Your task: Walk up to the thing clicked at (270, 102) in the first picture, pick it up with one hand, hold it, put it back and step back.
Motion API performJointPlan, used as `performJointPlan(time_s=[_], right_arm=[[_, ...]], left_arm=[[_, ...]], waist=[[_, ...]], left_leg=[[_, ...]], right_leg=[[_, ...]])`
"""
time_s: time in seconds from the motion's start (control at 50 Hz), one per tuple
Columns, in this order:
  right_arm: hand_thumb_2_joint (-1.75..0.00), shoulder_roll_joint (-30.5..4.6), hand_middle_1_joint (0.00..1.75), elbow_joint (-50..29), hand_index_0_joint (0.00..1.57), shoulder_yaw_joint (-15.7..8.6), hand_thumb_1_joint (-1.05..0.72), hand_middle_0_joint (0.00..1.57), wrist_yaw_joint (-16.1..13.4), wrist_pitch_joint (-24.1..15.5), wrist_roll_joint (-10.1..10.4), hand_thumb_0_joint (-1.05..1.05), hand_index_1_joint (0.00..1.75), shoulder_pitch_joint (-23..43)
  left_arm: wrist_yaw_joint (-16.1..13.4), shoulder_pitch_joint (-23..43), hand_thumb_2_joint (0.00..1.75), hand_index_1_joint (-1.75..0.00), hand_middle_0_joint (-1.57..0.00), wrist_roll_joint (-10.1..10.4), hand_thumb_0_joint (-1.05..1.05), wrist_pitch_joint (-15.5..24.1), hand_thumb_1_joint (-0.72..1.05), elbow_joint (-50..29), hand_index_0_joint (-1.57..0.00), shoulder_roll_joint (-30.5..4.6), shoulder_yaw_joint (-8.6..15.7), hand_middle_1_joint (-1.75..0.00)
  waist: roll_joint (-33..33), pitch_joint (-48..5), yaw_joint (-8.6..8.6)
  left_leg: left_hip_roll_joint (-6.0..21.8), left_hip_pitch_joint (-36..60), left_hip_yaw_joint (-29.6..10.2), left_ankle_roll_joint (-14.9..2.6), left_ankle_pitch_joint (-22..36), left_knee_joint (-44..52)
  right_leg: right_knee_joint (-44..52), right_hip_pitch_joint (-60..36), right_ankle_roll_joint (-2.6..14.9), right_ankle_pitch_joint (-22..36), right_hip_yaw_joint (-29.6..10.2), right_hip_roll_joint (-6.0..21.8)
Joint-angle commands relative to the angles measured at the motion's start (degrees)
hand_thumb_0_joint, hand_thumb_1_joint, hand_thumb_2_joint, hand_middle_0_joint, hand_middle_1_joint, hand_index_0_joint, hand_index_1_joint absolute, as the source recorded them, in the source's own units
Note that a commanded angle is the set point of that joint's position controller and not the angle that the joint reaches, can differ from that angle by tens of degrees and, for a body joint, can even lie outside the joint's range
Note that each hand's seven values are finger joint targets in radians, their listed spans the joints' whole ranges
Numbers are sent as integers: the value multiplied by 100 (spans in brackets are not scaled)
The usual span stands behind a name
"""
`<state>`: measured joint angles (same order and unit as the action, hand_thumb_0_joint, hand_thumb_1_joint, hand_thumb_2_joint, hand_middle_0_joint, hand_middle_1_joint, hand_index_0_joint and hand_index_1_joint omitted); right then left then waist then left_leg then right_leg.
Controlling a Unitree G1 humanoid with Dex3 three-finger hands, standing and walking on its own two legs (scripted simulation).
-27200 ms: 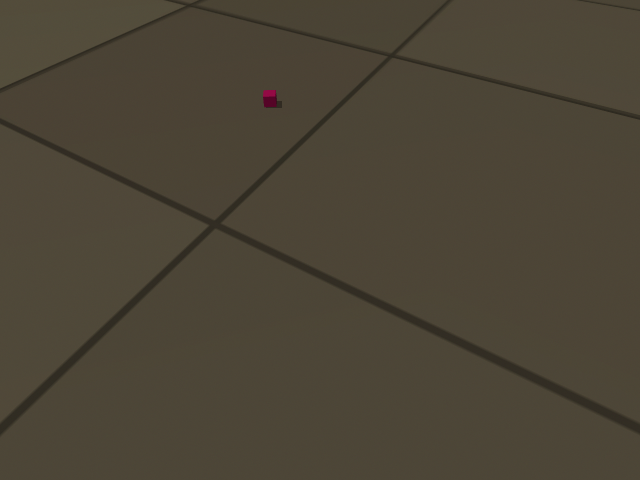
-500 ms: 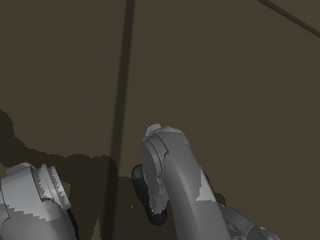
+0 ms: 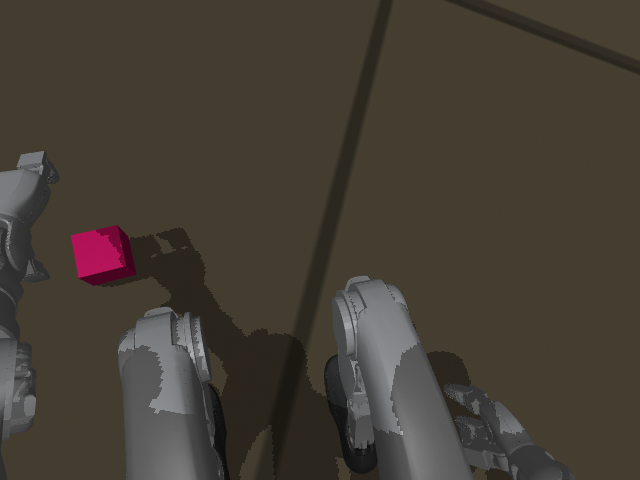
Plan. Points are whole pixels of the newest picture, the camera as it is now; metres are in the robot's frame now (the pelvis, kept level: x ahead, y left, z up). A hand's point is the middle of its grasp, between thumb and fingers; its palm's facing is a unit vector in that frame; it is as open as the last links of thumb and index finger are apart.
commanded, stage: withdraw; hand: left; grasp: from above
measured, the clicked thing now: (105, 255) +0.47 +0.29 -0.33
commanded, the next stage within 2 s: home in 0.28 s
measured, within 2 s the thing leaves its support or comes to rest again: neither
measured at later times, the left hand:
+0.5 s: hand (68, 231) +0.46 +0.29 -0.18, palm faces -0.32 -0.04 -0.95, open 13.6 cm
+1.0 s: hand out of the picture +0.31 +0.26 +0.04, palm faces -0.22 -0.69 -0.69, open 7.7 cm
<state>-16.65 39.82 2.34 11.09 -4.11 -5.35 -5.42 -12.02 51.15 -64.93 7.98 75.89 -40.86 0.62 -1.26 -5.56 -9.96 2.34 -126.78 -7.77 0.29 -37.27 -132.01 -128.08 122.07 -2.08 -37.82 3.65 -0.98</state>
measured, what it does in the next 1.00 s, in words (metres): rises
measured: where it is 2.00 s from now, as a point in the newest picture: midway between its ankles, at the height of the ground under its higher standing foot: (285, 451)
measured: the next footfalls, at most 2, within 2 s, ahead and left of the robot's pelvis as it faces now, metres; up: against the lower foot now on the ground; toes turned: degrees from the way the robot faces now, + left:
none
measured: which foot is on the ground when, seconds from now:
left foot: down 0.00-1.00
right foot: down 0.00-1.00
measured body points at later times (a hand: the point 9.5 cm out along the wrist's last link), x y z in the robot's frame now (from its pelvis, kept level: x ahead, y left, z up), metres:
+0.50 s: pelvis +0.00 +0.00 -0.03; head +0.23 +0.06 +0.36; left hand +0.47 +0.29 -0.12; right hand +0.04 -0.27 -0.13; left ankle +0.09 +0.13 -0.33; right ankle +0.11 -0.13 -0.33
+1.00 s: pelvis +0.01 +0.00 +0.15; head +0.16 +0.05 +0.57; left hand +0.32 +0.30 +0.08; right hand +0.23 -0.24 +0.05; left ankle +0.09 +0.13 -0.33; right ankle +0.11 -0.13 -0.33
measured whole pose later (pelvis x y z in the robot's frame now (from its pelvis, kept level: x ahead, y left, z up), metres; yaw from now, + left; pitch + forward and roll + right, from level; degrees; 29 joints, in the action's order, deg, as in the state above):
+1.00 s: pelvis +0.01 +0.00 +0.15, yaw +4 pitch +30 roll -5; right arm -15.9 34.3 -2.2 1.6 -2.1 1.4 -4.2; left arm -4.5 9.9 -28.5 -6.3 25.1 -23.3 1.1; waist -1.5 -11.6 -2.6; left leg 2.1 -99.8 -4.9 0.4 -35.9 -105.6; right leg -102.5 95.5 -1.7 -36.8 2.9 0.6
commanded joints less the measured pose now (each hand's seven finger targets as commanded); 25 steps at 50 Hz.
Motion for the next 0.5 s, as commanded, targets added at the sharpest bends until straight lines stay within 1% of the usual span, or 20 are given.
performJointPlan(time_s=[0.0,0.04,0.06,0.08,0.1,0.14,0.18,0.2,0.22,0.24,0.26,0.3,0.32,0.34,0.36,0.38,0.4,0.42,0.44,0.48], right_arm=[[-90,-1219,30,-75,20,-289,-90,20,-309,73,-18,0,30,-1090],[-90,-1231,30,-70,20,-236,-90,20,-370,112,-46,0,30,-1114],[-90,-1276,30,-56,20,-237,-90,20,-404,120,-61,0,30,-1136],[-90,-1304,30,-41,20,-209,-89,20,-416,126,-92,0,30,-1162],[-90,-1326,30,-28,20,-206,-89,20,-428,136,-126,0,30,-1179],[-90,-1345,30,-1,20,-173,-89,20,-443,146,-190,0,30,-1207],[-90,-1390,30,28,20,-160,-89,20,-468,135,-245,0,30,-1233],[-90,-1396,30,63,20,-157,-89,20,-468,112,-280,0,30,-1243],[-90,-1427,30,100,20,-187,-90,20,-478,97,-299,0,30,-1232],[-90,-1466,30,132,20,-196,-90,20,-482,82,-328,0,30,-1280],[-90,-1449,30,138,20,-208,-90,20,-470,67,-343,0,30,-1287],[-90,-1494,30,147,20,-312,-90,20,-452,21,-364,0,30,-1307],[-90,-1487,30,130,20,-364,-90,20,-432,-2,-367,0,30,-1286],[-90,-1474,30,106,20,-405,-90,20,-421,5,-360,0,30,-1295],[-89,-1474,30,95,20,-474,-88,20,-405,9,-338,0,30,-1309],[-89,-1444,30,78,20,-520,-89,20,-383,8,-310,0,30,-1316],[-89,-1434,30,114,20,-541,-88,20,-363,5,-288,0,30,-1363],[-90,-1402,30,122,20,-557,-88,20,-343,4,-263,0,30,-1415],[-89,-1383,30,129,20,-574,-88,20,-331,5,-230,0,30,-1467],[-90,-1326,30,149,20,-634,-89,20,-310,-2,-163,0,30,-1557]], left_arm=[[3,1673,101,-101,-9,-123,0,439,-51,-637,-8,-1301,108,-101],[-107,1836,100,-101,-9,-241,0,644,-51,-576,-9,-1327,98,-101],[-200,1888,101,-102,-8,-314,0,715,-51,-618,-8,-1483,190,-102],[-303,1880,100,-102,-8,-380,0,759,-51,-525,-8,-1428,175,-102],[-402,1990,101,-102,-8,-442,0,807,-51,-519,-8,-1432,170,-102],[-616,2053,101,-102,-8,-526,0,881,-51,-328,-8,-1385,158,-103],[-867,2298,100,-102,-8,-646,0,950,-51,-360,-8,-1569,290,-103],[-982,2359,100,-102,-8,-721,0,954,-51,-263,-9,-1520,264,-103],[-1117,2487,100,-102,-8,-766,0,970,-51,-379,-9,-1640,376,-103],[-1254,2422,100,-102,-8,-879,0,941,-51,-366,-8,-1784,530,-103],[-1366,2250,99,-102,-7,-905,0,888,-51,-287,-8,-1730,542,-103],[-1585,2265,99,-101,-8,-905,0,771,-50,-723,-9,-1895,791,-102],[-1652,2000,99,-101,-7,-904,0,660,-51,-720,-8,-1882,843,-102],[-1718,1959,98,-100,-8,-854,0,555,-50,-1005,-9,-1952,953,-102],[-1766,1861,92,-92,-16,-830,0,436,-42,-1172,-17,-1998,1046,-94],[-1774,1803,96,-99,-9,-735,0,320,-47,-1247,-11,-1920,1028,-101],[-1762,1738,88,-91,-17,-680,0,201,-39,-1266,-19,-1915,1046,-93],[-1728,1597,90,-83,-24,-600,0,76,-31,-1250,-22,-1826,1043,-85],[-1666,1551,93,-75,-25,-483,0,-25,-23,-1327,-22,-1742,1005,-77],[-1453,1324,89,-63,-23,-217,0,-202,-10,-1375,-21,-1439,854,-61]], waist=[[-442,-2666,-308],[-696,-2756,-319],[-793,-2862,-259],[-1011,-2857,-304],[-1123,-2913,-306],[-1176,-2917,-379],[-1381,-3109,-367],[-1621,-3099,-408],[-1771,-3263,-347],[-1921,-3423,-306],[-2028,-3470,-277],[-2270,-3920,-185],[-2360,-3927,-151],[-2420,-4273,-48],[-2474,-4516,6],[-2448,-4550,-3],[-2310,-4530,26],[-2118,-4466,16],[-2038,-4439,14],[-1880,-4498,65]], left_leg=[[-217,1787,508,-250,156,1217],[-201,1914,501,-214,221,1207],[-198,2051,499,-205,258,1180],[-203,2193,474,-166,273,1229],[-184,2255,469,-153,313,1189],[-199,2237,455,-138,290,1126],[-210,2415,411,-106,287,1107],[-211,2551,385,-71,287,1124],[-191,2698,345,-49,303,1136],[-208,2842,334,-28,380,1165],[-205,2881,397,-23,463,1125],[-206,3158,391,-7,572,1178],[-196,3212,441,-7,633,1181],[-191,3337,498,-9,764,1199],[-195,3460,527,-7,842,1240],[-181,3423,563,-28,851,1263],[-172,3320,601,-59,865,1277],[-176,3177,625,-101,852,1271],[-180,3132,625,-119,798,1330],[-182,3176,625,-159,716,1476]], right_leg=[[1550,-1589,389,362,289,-213],[1429,-1466,405,466,336,-208],[1428,-1379,407,491,357,-199],[1341,-1295,418,514,423,-180],[1276,-1233,421,569,457,-183],[1235,-1145,420,491,481,-195],[1081,-954,426,505,578,-170],[971,-855,436,520,623,-149],[882,-770,443,544,657,-153],[806,-752,442,624,699,-139],[789,-776,443,686,680,-141],[690,-750,443,793,685,-103],[698,-747,451,854,652,-83],[756,-882,464,970,605,-101],[775,-1002,476,1051,562,-83],[840,-1051,481,1083,529,-83],[929,-1130,475,1111,494,-87],[1023,-1222,458,1128,466,-86],[1116,-1274,452,1090,444,-83],[1341,-1492,445,996,406,-106]])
